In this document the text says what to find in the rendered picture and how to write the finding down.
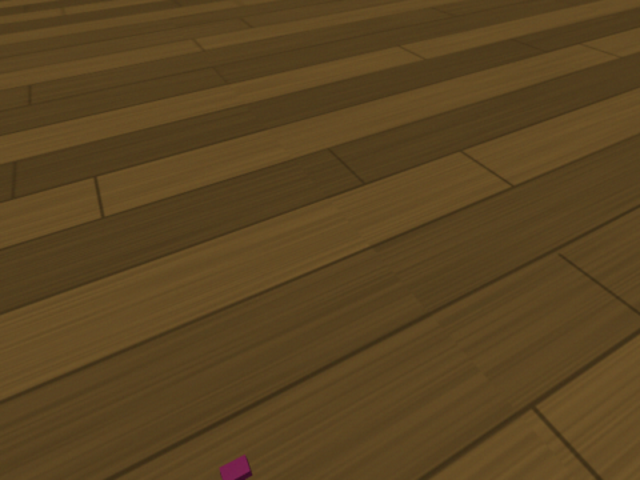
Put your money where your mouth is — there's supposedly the small box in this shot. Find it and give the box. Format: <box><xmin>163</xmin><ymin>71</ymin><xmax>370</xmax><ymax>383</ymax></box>
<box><xmin>219</xmin><ymin>455</ymin><xmax>253</xmax><ymax>480</ymax></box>

